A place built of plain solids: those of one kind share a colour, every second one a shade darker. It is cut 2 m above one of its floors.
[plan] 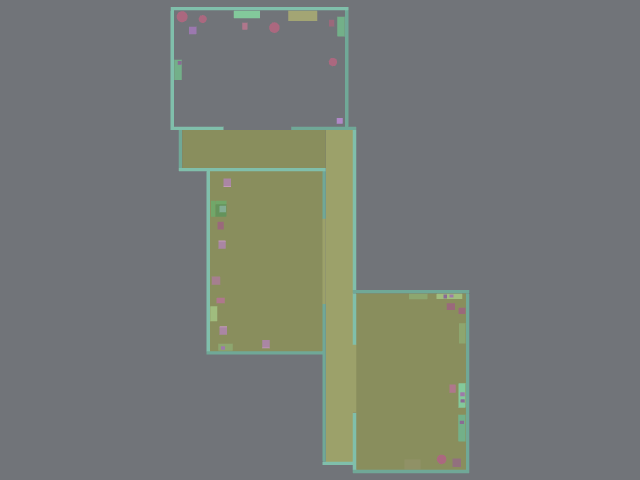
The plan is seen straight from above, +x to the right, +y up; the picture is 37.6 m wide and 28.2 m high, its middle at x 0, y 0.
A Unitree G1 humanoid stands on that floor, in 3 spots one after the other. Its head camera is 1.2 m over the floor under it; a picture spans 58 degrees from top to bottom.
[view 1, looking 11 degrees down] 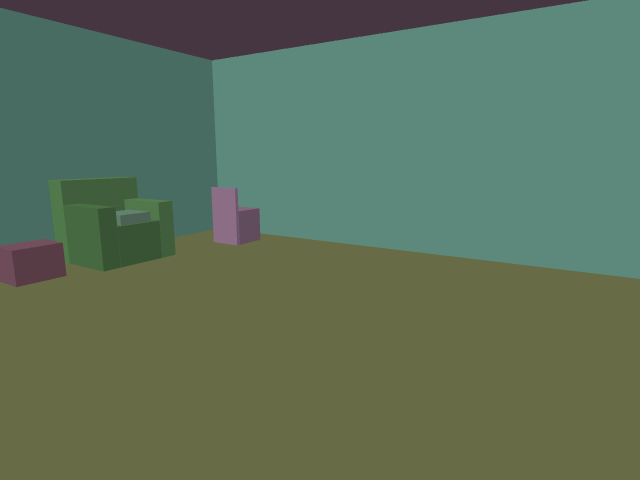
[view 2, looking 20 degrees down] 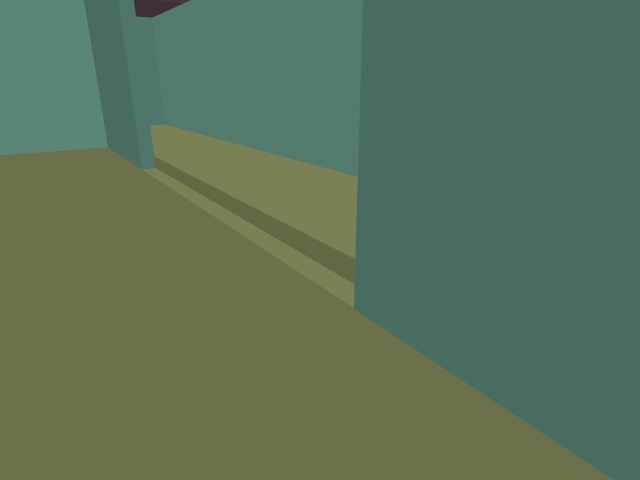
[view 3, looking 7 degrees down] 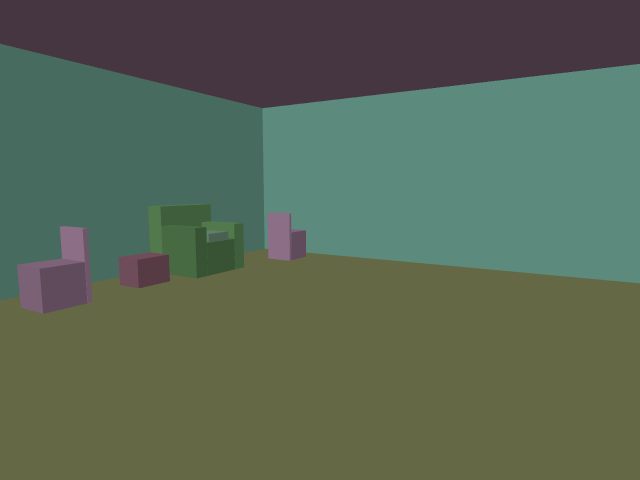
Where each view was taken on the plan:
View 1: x -1.22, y -1.17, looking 122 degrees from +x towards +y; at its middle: wall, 6.25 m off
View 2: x -1.22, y -5.45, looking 56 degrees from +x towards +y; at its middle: floor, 3.01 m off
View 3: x -1.22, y -2.59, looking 121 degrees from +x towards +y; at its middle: wall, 7.79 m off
